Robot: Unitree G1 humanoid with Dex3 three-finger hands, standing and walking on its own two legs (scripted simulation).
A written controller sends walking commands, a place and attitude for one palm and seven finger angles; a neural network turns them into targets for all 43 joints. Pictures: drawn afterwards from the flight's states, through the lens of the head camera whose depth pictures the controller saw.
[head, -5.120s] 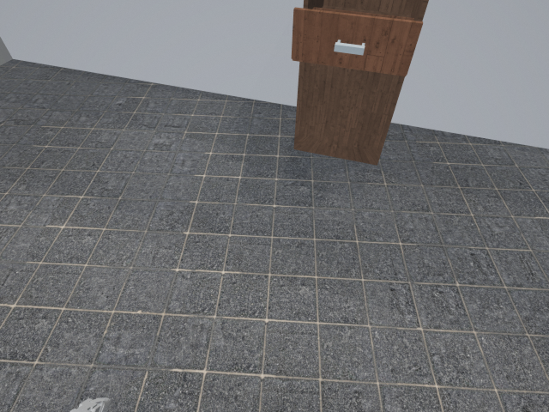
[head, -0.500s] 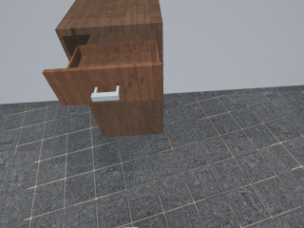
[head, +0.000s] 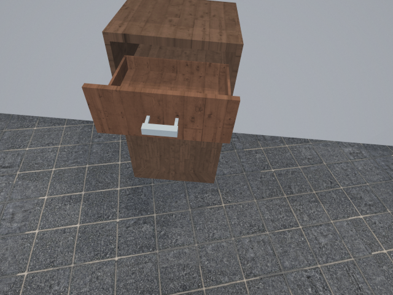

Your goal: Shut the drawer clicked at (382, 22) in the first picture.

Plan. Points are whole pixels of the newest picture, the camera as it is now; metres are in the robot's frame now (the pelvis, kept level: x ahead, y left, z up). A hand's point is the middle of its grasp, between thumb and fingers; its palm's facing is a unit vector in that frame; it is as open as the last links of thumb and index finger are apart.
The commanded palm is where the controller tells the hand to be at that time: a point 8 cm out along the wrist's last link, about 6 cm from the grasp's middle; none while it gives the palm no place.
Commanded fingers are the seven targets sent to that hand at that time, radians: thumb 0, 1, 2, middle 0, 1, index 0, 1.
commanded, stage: take the last steps up to it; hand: left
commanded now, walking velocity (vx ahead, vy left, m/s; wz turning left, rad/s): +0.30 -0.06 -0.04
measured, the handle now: (161, 125) +0.57 +0.15 -0.02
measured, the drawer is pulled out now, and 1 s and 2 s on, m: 0.28 0.28 0.28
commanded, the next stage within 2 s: come to a stop and stand still in 0.60 s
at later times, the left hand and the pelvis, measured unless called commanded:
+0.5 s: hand (153, 259) +0.23 +0.12 -0.16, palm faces +0.05 -0.97 -0.23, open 7.2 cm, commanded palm none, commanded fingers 0.00 0.90 0.90 -0.20 -0.30 -0.20 -0.30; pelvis +0.16 -0.07 +0.00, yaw +1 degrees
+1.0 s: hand (149, 261) +0.24 +0.13 -0.19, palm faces +0.07 -0.98 -0.19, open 7.4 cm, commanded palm none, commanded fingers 0.00 0.90 0.90 -0.20 -0.30 -0.20 -0.30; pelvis +0.24 -0.04 +0.00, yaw +0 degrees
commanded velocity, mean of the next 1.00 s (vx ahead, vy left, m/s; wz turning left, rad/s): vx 0.09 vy -0.04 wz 0.01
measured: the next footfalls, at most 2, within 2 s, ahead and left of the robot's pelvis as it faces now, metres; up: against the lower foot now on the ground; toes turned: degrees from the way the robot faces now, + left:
right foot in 0.28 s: +0.23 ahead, -0.15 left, +0.00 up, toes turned -9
left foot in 0.74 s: +0.34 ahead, +0.06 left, +0.00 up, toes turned +10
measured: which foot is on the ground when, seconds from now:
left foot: down 0.00-0.30, up 0.32-0.72, down 0.74-1.00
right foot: up 0.00-0.26, down 0.28-0.74, up 0.76-1.00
